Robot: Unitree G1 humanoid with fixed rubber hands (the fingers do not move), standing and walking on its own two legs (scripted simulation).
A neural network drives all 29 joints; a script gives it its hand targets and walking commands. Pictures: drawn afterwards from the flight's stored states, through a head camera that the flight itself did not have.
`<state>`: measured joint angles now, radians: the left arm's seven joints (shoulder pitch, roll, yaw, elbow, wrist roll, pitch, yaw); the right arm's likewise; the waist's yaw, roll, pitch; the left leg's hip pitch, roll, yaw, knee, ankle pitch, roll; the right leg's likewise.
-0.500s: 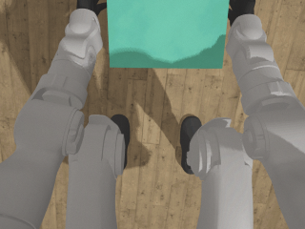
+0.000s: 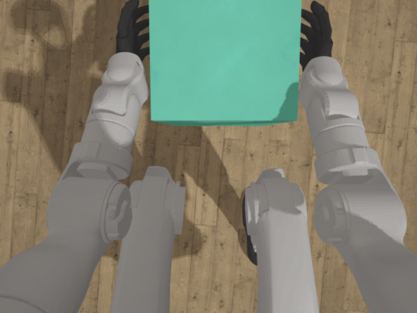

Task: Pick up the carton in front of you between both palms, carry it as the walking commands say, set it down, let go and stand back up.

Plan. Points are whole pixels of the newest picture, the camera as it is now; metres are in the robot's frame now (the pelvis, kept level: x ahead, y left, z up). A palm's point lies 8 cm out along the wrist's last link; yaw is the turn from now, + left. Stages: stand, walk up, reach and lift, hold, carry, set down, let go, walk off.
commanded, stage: reach and lift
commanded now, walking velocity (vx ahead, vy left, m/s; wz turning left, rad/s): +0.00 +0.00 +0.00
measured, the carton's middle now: (220, 70) +0.51 -0.01 -0.17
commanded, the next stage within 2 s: none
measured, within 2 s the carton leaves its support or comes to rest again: neither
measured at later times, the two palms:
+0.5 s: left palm (68, 18) +0.48 +0.14 +0.08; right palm (396, 30) +0.47 -0.16 +0.08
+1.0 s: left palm out of the picture +0.44 +0.14 +0.24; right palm out of the picture +0.43 -0.16 +0.24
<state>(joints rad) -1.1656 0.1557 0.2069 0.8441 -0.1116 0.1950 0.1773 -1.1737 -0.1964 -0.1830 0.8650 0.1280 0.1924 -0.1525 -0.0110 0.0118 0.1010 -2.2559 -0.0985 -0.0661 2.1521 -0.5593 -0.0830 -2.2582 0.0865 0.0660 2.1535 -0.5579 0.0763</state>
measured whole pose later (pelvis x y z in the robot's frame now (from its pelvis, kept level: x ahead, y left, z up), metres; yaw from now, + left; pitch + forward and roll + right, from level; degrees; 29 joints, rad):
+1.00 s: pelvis +0.06 +0.00 +0.28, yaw -1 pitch +28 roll +0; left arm -0.56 -0.09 0.35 0.65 0.16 0.29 0.07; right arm -0.55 0.08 -0.34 0.65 -0.15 0.29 -0.06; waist 0.00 0.00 -0.24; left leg -1.23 -0.10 -0.12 1.22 -0.47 -0.04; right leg -1.24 0.09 0.12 1.22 -0.46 0.04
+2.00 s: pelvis +0.09 +0.00 +0.40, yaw -1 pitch -4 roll +0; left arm -0.34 -0.16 0.31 0.39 0.29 0.62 -0.01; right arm -0.33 0.16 -0.30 0.39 -0.29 0.62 0.01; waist 0.00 0.00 0.00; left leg -0.18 -0.05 -0.14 0.46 -0.22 -0.01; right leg -0.18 0.05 0.14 0.46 -0.22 0.01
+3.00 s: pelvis +0.10 +0.00 +0.40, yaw -1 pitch -7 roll +0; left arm -0.29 -0.16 0.25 0.25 0.27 0.75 -0.01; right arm -0.28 0.16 -0.24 0.24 -0.27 0.76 0.01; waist 0.00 0.00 0.02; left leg -0.06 -0.04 -0.13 0.38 -0.20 -0.01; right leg -0.06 0.04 0.14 0.38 -0.19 0.01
